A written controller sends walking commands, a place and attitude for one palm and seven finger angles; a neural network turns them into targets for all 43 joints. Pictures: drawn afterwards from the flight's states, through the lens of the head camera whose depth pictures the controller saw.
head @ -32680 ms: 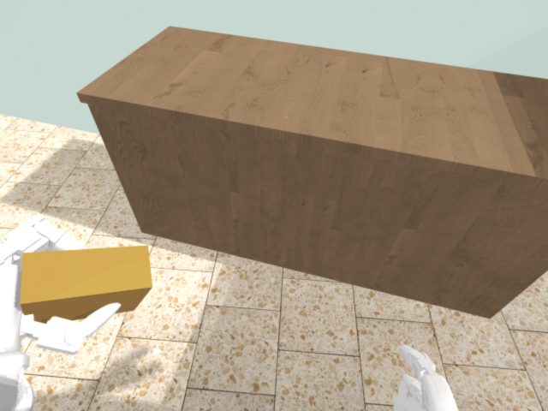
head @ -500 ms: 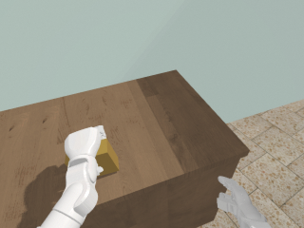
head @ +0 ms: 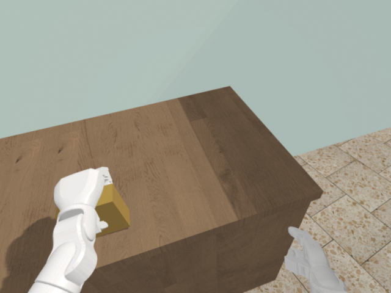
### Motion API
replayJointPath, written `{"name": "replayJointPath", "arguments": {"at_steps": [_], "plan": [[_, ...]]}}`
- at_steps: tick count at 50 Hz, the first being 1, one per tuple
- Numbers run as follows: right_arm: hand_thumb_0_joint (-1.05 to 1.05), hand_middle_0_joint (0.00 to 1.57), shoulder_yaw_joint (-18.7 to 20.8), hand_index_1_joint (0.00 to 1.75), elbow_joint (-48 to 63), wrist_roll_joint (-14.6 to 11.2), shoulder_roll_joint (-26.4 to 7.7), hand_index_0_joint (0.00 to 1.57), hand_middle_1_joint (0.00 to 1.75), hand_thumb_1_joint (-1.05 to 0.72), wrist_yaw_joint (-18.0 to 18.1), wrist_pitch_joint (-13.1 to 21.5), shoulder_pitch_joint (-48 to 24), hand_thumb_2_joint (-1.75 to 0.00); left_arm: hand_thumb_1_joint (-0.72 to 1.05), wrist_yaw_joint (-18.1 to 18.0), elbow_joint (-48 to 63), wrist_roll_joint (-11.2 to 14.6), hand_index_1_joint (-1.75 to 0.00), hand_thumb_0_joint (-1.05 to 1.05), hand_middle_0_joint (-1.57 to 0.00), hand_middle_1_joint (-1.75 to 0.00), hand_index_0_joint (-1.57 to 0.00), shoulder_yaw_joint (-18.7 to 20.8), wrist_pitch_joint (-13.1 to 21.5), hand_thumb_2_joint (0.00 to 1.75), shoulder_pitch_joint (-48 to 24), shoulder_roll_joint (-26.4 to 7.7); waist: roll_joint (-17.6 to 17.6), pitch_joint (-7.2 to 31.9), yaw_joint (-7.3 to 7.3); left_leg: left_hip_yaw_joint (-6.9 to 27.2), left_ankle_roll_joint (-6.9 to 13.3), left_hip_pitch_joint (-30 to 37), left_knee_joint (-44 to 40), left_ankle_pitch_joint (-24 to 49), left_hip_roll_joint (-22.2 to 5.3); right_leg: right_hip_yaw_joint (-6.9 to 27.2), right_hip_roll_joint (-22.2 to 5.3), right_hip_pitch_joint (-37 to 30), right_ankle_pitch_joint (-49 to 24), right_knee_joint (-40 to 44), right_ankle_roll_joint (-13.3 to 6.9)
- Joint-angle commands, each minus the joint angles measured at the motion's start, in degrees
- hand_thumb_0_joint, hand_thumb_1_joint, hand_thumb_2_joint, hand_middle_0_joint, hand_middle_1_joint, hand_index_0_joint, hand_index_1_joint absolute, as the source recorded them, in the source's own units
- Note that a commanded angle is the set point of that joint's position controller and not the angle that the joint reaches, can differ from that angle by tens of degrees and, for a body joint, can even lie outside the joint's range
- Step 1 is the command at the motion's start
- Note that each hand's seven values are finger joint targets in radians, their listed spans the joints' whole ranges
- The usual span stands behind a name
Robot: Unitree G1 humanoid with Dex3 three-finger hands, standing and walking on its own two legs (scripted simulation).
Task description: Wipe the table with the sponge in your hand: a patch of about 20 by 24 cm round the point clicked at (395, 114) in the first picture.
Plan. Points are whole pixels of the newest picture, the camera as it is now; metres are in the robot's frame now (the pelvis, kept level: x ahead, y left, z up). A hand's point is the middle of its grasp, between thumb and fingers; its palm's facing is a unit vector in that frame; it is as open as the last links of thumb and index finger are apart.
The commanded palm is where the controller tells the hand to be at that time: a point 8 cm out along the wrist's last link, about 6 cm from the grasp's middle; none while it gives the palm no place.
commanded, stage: wipe forward along the middle lane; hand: left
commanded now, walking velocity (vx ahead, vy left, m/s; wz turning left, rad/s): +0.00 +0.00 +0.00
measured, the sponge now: (99, 217) +0.25 +0.26 +0.02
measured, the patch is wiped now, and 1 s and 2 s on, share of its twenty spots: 0.90 0.90 0.95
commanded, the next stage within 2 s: slide back across to the first lane in 1.58 s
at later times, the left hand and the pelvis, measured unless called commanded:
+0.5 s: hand (89, 192) +0.29 +0.28 +0.07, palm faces -0.03 -0.06 -1.00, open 9.2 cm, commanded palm +0.27 +0.29 +0.10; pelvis -0.02 +0.01 +0.00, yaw +2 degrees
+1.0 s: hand (89, 175) +0.33 +0.31 +0.07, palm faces -0.08 -0.04 -1.00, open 9.2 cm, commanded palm +0.32 +0.31 +0.10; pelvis -0.03 +0.01 +0.00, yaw +1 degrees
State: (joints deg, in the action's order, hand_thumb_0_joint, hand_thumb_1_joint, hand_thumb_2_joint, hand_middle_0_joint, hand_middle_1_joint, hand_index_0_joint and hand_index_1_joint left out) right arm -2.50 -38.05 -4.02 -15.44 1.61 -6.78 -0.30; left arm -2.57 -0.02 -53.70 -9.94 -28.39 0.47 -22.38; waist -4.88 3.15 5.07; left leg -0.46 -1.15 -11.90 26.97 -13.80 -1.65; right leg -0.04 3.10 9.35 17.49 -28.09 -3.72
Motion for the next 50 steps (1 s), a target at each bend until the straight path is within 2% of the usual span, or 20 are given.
{"name": "replayJointPath", "arguments": {"at_steps": [1,6,9,11,12,15,16,17,21,22,23,24,26,27,31,34,36,41,45,50], "plan": [[0.0,0.2,2.17,0.3,9.07,0.16,-5.95,0.2,0.3,-0.9,1.31,3.58,-12.22,-0.9,0.1,-0.94,3.21,-1.85,-1.6,0.0,-1.2,-1.6,-1.2,8.72,0.57,1.3,-12.87,-13.32,6.37,6.18,0.43,2.16,3.62,3.31,-0.25,11.25,4.13,7.72,-1.71,0.53,-19.82,6.12,-0.07],[0.0,0.2,2.49,0.3,8.45,0.07,-6.23,0.2,0.3,-0.9,1.92,4.11,-10.85,-0.9,0.1,-0.7,-0.46,-2.38,-1.6,0.0,-1.2,-1.6,-1.2,8.22,2.09,1.3,-15.97,-12.62,6.29,7.25,0.34,2.25,3.62,2.86,-0.9,10.49,4.06,6.28,-1.54,1.07,-17.62,6.05,-0.24],[0.0,0.2,2.67,0.3,8.66,0.02,-5.91,0.2,0.3,-0.9,2.09,4.43,-9.98,-0.9,0.1,-0.48,-2.4,-2.08,-1.6,0.0,-1.2,-1.6,-1.2,6.4,3.41,1.3,-16.07,-10.1,7.14,8.75,0.11,1.91,3.81,2.23,-0.36,10.99,4.2,5.2,-1.69,0.59,-19.13,5.54,0.12],[0.0,0.2,2.98,0.3,8.17,0.17,-6.36,0.2,0.3,-0.9,2.16,4.68,-9.19,-0.9,0.1,-0.9,-2.7,-2.27,-1.6,0.0,-1.2,-1.6,-1.2,8.57,4.45,1.3,-16.96,-12.27,6.35,10.05,0.2,2.07,3.73,2.68,-0.37,11.34,4.14,5.89,-1.6,0.35,-19.99,5.3,-0.24],[0.0,0.2,2.98,0.3,8.63,0.12,-6.0,0.2,0.3,-0.9,2.16,4.64,-8.75,-0.9,0.1,-1.0,-2.7,-2.19,-1.6,0.0,-1.2,-1.6,-1.2,6.53,4.85,1.3,-17.71,-9.86,6.26,10.65,-0.07,1.89,3.9,2.19,-0.35,11.3,4.15,4.49,-1.63,0.23,-19.75,5.0,-0.05],[0.0,0.2,3.15,0.3,7.94,0.11,-6.16,0.2,0.3,-0.9,2.15,4.7,-8.07,-0.9,0.1,-1.36,-5.61,-2.82,-1.6,0.0,-1.2,-1.6,-1.2,5.95,5.75,1.3,-19.73,-9.1,8.66,8.9,-0.58,1.89,3.78,1.27,-0.19,10.48,4.0,4.57,-1.56,2.32,-18.9,5.39,0.08],[0.0,0.2,3.18,0.3,7.74,0.1,-6.42,0.2,0.3,-0.9,2.24,4.74,-7.83,-0.9,0.1,-1.73,-5.84,-2.97,-1.6,0.0,-1.2,-1.6,-1.2,7.06,5.89,1.3,-21.39,-10.5,7.08,8.5,-0.47,2.32,3.67,1.41,-0.87,9.57,3.89,4.7,-1.36,2.93,-16.72,5.62,-0.37],[0.0,0.2,3.23,0.3,7.78,-0.01,-6.11,0.2,0.3,-0.9,2.43,4.65,-7.34,-0.9,0.1,-1.79,-7.55,-3.11,-1.6,0.0,-1.2,-1.6,-1.2,4.9,5.88,1.3,-22.67,-8.3,7.84,7.96,-0.98,2.03,3.85,0.76,-0.74,8.42,3.88,3.51,-1.29,3.71,-14.8,5.79,-0.06],[0.0,0.2,3.27,0.3,6.21,-0.21,-6.87,0.2,0.3,-0.9,3.06,4.43,-6.47,-0.9,0.1,-2.28,-13.74,-3.88,-1.6,0.0,-1.2,-1.6,-1.2,7.7,6.19,1.3,-28.27,-12.67,8.72,6.3,-1.06,2.15,3.67,-0.34,-1.24,5.26,4.02,4.91,-1.34,5.37,-10.65,6.93,-0.27],[0.0,0.2,3.29,0.3,6.5,-0.22,-6.68,0.2,0.3,-0.9,3.23,4.38,-5.65,-0.9,0.1,-2.18,-14.56,-3.75,-1.6,0.0,-1.2,-1.6,-1.2,5.98,6.39,1.3,-28.71,-10.86,9.12,7.87,-1.41,1.79,3.86,-0.78,-0.96,5.33,4.06,3.64,-1.38,4.69,-10.76,6.36,0.06],[0.0,0.2,3.16,0.3,6.09,-0.45,-6.71,0.2,0.3,-0.9,3.3,4.31,-5.65,-0.9,0.1,-2.17,-16.98,-4.1,-1.6,0.0,-1.2,-1.6,-1.2,6.53,6.43,1.3,-29.37,-11.71,9.39,7.28,-1.39,1.97,3.65,-1.2,-0.94,5.17,4.09,3.82,-1.34,5.38,-10.25,6.38,-0.03],[0.0,0.2,3.05,0.3,6.07,-0.53,-6.62,0.2,0.3,-0.9,3.37,4.18,-5.63,-0.9,0.1,-1.85,-18.24,-3.98,-1.6,0.0,-1.2,-1.6,-1.2,4.34,6.49,1.3,-30.47,-9.48,8.9,6.61,-1.84,1.76,3.6,-1.57,-1.05,4.2,4.06,3.38,-1.44,6.35,-8.8,6.77,0.16],[0.0,0.2,3.19,0.3,5.66,-0.56,-7.26,0.2,0.3,-0.9,3.33,3.89,-4.92,-0.9,0.1,-2.04,-20.2,-4.16,-1.6,0.0,-1.2,-1.6,-1.2,7.53,6.86,1.3,-32.45,-13.68,6.89,7.31,-1.34,2.22,3.42,-1.78,-1.53,3.37,4.06,4.29,-1.37,6.07,-6.97,6.92,-0.34],[0.0,0.2,3.1,0.3,6.11,-0.63,-6.83,0.2,0.3,-0.9,3.54,3.75,-4.68,-0.9,0.1,-1.8,-20.3,-4.07,-1.6,0.0,-1.2,-1.6,-1.2,5.04,7.16,1.3,-34.89,-11.51,6.46,8.49,-1.93,1.88,3.69,-1.89,-1.22,3.16,4.12,3.27,-1.57,5.83,-6.58,6.74,-0.02],[0.0,0.2,3.31,0.3,5.42,-0.53,-7.38,0.2,0.3,-0.9,3.61,3.55,-2.96,-0.9,0.1,-1.95,-25.3,-5.02,-1.6,0.0,-1.2,-1.6,-1.2,8.48,8.64,1.3,-36.85,-15.66,5.81,9.27,-1.62,2.18,3.59,-2.76,-0.83,3.4,4.18,4.13,-1.5,5.95,-7.19,6.61,-0.42],[0.0,0.2,3.37,0.3,5.89,-0.57,-7.16,0.2,0.3,-0.9,3.65,3.54,-1.77,-0.9,0.1,-1.82,-27.4,-4.9,-1.6,0.0,-1.2,-1.6,-1.2,6.17,10.19,1.3,-39.44,-13.4,7.03,9.56,-2.61,1.89,3.77,-4.04,-0.14,3.22,4.03,3.4,-1.75,6.4,-7.97,6.33,0.07],[0.0,0.2,3.71,0.3,5.75,-0.49,-7.58,0.2,0.3,-0.9,3.44,3.33,-1.16,-0.9,0.1,-2.25,-27.96,-5.16,-1.6,0.0,-1.2,-1.6,-1.2,9.01,11.06,1.3,-39.22,-16.38,5.9,10.73,-1.9,2.2,3.71,-4.09,-0.3,3.74,4.11,4.03,-1.61,5.71,-8.47,6.11,-0.3],[0.0,0.2,4.15,0.3,5.35,-0.62,-7.84,0.2,0.3,-0.9,3.34,2.95,0.62,-0.9,0.1,-2.99,-30.84,-5.44,-1.6,0.0,-1.2,-1.6,-1.2,9.48,12.66,1.3,-42.8,-17.14,7.18,10.41,-2.97,2.23,3.85,-5.34,-0.11,3.8,3.85,3.55,-1.57,6.73,-8.84,5.87,-0.13],[0.0,0.2,4.41,0.3,5.51,-0.59,-7.77,0.2,0.3,-0.9,3.03,2.57,1.56,-0.9,0.1,-3.76,-32.4,-5.43,-1.6,0.0,-1.2,-1.6,-1.2,7.82,12.93,1.3,-42.04,-15.16,7.12,11.27,-3.07,1.71,4.02,-5.43,0.38,4.42,3.64,3.26,-1.81,6.89,-10.3,5.76,0.11],[0.0,0.2,4.37,0.3,4.52,-0.76,-8.16,0.2,0.3,-0.9,3.17,2.25,2.58,-0.9,0.1,-4.47,-36.39,-5.68,-1.6,0.0,-1.2,-1.6,-1.2,8.83,13.25,1.3,-47.27,-17.7,7.82,10.32,-4.13,1.76,4.17,-6.7,0.13,2.5,3.36,2.89,-1.87,8.36,-7.2,6.19,0.45]]}}
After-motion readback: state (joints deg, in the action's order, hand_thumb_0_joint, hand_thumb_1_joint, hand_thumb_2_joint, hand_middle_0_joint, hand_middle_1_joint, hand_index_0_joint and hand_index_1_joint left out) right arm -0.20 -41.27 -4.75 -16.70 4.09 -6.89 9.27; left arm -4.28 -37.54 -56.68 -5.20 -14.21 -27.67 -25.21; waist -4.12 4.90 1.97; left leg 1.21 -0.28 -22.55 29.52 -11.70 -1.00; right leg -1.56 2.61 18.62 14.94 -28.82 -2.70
